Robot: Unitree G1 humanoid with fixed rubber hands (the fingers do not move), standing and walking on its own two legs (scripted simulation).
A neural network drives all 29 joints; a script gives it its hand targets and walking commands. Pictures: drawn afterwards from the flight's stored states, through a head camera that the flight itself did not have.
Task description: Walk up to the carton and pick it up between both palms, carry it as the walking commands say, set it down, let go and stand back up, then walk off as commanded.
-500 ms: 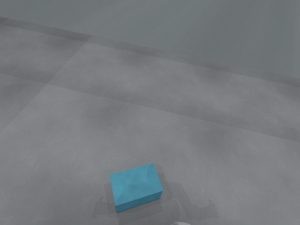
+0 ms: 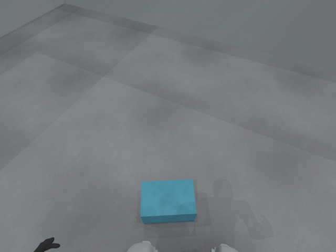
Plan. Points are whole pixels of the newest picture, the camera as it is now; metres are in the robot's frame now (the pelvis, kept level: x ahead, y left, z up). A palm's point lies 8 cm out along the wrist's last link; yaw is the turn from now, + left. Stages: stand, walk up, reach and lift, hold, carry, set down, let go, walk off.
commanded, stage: walk up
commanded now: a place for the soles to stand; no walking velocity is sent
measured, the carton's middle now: (168, 201) +0.44 +0.05 -0.65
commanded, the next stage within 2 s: reach and lift in 1.86 s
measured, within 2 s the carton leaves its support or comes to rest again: neither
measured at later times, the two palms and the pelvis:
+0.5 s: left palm out of the picture +0.01 +0.36 -0.09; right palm out of the picture +0.13 -0.27 -0.08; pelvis -0.01 +0.02 +0.01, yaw +7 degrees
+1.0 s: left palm out of the picture +0.05 +0.33 -0.07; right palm out of the picture +0.15 -0.28 -0.06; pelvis +0.00 +0.01 +0.05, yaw +6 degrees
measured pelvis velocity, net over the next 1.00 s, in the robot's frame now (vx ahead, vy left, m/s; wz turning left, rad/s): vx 0.00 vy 0.01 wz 0.11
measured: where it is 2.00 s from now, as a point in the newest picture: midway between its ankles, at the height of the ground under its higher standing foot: outside the picture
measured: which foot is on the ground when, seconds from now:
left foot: down 0.00-1.00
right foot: down 0.00-1.00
